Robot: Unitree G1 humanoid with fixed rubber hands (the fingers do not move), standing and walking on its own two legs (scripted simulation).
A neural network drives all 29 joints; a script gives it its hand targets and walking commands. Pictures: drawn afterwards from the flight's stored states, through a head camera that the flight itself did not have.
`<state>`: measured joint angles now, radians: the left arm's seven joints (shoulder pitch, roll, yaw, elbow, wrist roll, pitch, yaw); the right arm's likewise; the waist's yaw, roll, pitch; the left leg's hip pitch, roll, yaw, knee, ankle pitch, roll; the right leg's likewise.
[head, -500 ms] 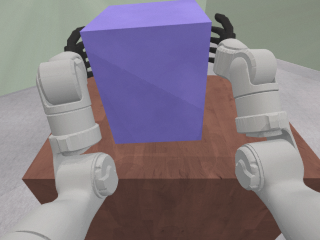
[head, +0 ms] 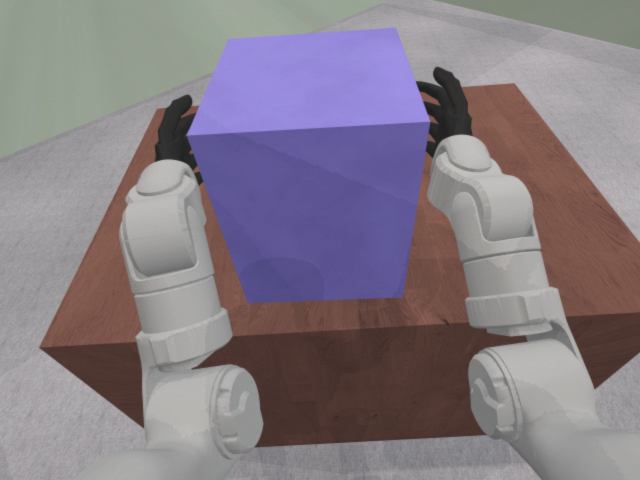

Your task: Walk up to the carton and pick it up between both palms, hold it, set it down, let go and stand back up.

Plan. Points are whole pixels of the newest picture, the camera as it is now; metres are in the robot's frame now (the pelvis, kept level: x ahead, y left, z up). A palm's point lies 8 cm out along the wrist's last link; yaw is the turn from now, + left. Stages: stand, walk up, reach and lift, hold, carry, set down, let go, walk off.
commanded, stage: set down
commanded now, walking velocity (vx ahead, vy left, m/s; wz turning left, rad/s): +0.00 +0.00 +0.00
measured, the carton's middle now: (318, 172) +0.42 -0.01 +0.18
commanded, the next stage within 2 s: none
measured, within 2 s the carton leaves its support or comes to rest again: neither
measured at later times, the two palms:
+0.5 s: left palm (201, 198) +0.39 +0.13 +0.18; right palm (445, 174) +0.39 -0.16 +0.18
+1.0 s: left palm (219, 213) +0.40 +0.12 +0.15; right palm (450, 192) +0.39 -0.17 +0.15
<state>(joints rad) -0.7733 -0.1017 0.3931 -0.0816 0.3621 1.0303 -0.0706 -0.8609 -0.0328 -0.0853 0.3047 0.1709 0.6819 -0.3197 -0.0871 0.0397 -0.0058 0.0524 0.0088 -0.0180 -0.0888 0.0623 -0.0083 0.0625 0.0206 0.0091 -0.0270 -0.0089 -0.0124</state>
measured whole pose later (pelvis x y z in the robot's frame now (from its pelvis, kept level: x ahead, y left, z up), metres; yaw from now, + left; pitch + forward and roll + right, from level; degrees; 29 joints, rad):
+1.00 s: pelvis +0.01 +0.01 +0.00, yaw +0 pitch +1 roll +0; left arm -0.67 -0.15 0.38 0.41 0.29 0.43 0.03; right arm -0.73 0.00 -0.22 0.67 -0.07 0.19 -0.18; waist -0.09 0.00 -0.06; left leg 0.01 0.00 -0.02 -0.09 0.06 0.00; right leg 0.04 0.01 0.00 -0.05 0.00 -0.01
